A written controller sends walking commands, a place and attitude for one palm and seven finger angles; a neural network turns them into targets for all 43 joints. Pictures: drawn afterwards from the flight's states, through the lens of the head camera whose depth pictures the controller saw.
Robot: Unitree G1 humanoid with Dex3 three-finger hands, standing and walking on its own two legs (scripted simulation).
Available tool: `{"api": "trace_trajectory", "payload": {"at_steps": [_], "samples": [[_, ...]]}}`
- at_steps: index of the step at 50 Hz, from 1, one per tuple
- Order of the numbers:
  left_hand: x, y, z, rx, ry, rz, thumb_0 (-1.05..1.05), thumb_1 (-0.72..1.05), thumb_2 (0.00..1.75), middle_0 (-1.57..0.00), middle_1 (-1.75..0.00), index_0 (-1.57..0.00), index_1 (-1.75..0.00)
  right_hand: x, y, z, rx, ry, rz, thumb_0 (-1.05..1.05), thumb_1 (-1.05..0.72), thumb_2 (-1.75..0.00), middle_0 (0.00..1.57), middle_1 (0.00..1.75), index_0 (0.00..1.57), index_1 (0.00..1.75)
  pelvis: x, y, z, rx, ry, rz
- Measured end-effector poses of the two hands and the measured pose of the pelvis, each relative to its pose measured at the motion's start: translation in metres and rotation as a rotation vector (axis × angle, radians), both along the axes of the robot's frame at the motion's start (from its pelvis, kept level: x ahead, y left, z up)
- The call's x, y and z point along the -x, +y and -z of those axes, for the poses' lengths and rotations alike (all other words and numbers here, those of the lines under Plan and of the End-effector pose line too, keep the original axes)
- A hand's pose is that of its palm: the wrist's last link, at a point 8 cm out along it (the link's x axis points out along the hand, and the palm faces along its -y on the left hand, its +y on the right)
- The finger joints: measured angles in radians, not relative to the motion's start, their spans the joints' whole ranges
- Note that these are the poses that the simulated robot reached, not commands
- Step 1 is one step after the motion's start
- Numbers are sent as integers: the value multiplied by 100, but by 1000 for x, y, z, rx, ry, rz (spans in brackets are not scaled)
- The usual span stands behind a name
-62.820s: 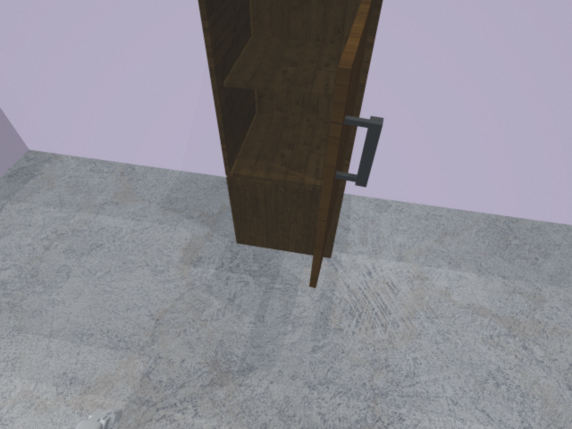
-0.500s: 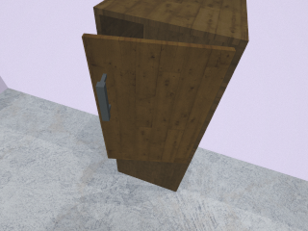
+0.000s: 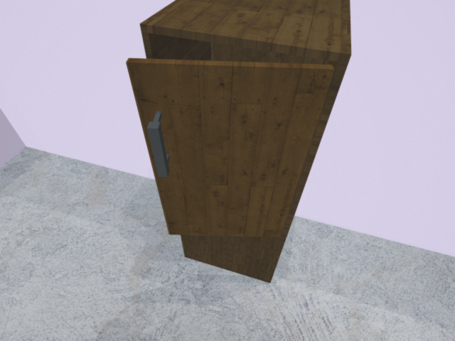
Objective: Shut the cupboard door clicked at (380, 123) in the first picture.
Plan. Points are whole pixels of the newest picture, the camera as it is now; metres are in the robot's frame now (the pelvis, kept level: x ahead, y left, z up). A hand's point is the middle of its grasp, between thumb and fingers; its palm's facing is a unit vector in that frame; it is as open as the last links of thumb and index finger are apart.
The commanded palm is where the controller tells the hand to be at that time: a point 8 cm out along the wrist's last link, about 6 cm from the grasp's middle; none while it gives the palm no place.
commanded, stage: come to a stop and stand still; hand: left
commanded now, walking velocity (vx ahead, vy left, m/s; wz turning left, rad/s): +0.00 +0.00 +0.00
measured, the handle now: (161, 145) +0.48 +0.18 +0.08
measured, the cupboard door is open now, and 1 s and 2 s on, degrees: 16 16 16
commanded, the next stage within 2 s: look again from close up in 0.24 s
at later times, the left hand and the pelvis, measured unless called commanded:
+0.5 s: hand out of the picture +0.02 +0.17 -0.17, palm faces +0.01 -0.98 -0.22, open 7.3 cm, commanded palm none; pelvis +0.02 +0.00 +0.00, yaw +0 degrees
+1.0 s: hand out of the picture +0.08 +0.18 -0.14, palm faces +0.15 -0.96 -0.22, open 7.2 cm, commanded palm +0.13 +0.21 -0.07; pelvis +0.03 -0.01 +0.00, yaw -1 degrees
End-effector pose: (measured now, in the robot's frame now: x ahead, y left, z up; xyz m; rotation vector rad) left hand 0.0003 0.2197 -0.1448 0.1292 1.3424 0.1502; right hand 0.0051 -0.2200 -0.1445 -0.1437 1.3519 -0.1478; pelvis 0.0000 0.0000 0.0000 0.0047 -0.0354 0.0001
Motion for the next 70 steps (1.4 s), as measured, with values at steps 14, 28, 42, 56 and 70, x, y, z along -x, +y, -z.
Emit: {"api": "trace_trajectory", "payload": {"at_steps": [14,28,42,56,70], "samples": [[33,-21,3,30,121,2,0,91,90,-20,-30,-20,-30,25,18,13,-61,61,16,0,-91,-90,20,30,20,30,-6,1,6,13,19,-7],[-18,-1,-8,-46,31,17,1,92,90,-20,-30,-20,-30,4,25,16,-93,42,4,1,-92,-90,20,30,20,30,-22,0,2,-10,19,2],[-24,-10,-5,-26,51,14,1,93,90,-20,-30,-20,-30,-15,-1,8,-36,48,-9,0,-91,-90,20,30,20,30,-30,-9,0,-10,18,1],[-184,-1,-138,-96,-967,-27,2,94,90,-25,-35,-24,-35,-106,-48,-21,97,-538,-47,2,-92,-90,20,30,20,30,-15,-9,14,-6,60,-37],[-112,0,-90,52,-1173,43,1,90,90,-47,-59,-47,-59,-206,-38,-49,123,-890,-268,1,-91,-90,20,30,20,30,17,-20,74,10,202,-27]]}}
